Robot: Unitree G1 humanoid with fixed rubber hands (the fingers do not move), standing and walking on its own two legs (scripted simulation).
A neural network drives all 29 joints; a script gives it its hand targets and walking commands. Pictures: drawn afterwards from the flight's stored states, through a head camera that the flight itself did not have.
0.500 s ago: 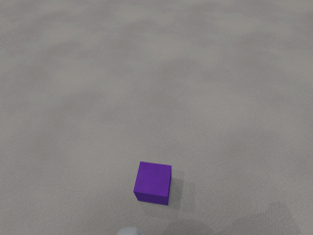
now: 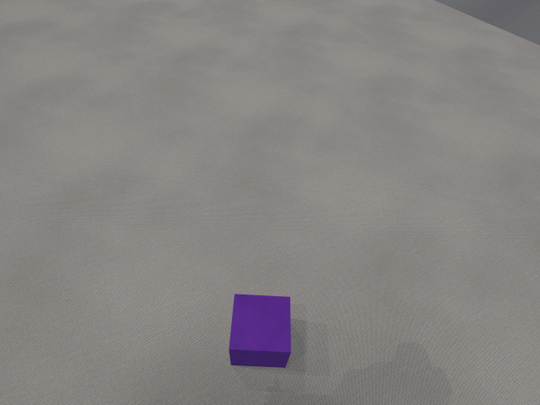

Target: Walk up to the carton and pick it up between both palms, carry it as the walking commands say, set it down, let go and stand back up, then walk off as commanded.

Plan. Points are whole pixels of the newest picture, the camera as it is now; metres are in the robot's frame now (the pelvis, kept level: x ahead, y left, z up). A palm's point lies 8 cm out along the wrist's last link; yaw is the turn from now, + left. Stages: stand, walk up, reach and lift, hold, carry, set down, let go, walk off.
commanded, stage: walk up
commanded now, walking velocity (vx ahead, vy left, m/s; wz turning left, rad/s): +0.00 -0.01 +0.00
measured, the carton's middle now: (260, 331) +0.44 -0.02 -0.68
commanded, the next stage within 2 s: stand in 2.00 s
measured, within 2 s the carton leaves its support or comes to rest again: neither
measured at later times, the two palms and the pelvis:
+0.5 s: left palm out of the picture +0.05 +0.21 -0.14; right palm out of the picture +0.01 -0.25 -0.15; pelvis +0.03 -0.02 +0.00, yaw -1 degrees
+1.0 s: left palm out of the picture -0.04 +0.22 -0.14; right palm out of the picture +0.07 -0.24 -0.14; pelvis +0.04 -0.01 +0.00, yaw -2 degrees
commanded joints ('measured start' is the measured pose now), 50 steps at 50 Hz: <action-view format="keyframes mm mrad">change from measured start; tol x32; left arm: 1 80 38 -4 -10 -10 -18 14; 50 289 59 6 85 10 -96 8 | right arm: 1 25 -148 -28 -9 8 7 -13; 50 -51 -58 -57 -42 -1 16 15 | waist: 1 40 206 -5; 50 38 -73 48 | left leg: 1 52 252 -203 -44 608 97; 7 -111 58 -38 20 -240 15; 13 121 201 -97 71 503 10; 38 35 116 -49 -71 110 -33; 40 -145 34 69 147 -328 -36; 43 -431 70 -27 479 -236 -54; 50 -52 4 72 109 -4 -67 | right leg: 1 76 -24 22 -239 98 -18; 4 341 -158 87 -255 535 -63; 8 123 -161 167 -379 -213 -116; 12 94 -102 49 -228 592 -72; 17 51 -63 15 -146 70 -36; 23 228 -161 95 -285 681 -97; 38 173 -125 80 -348 387 -85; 42 168 -387 512 -583 -544 -218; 50 50 -179 130 -381 298 -156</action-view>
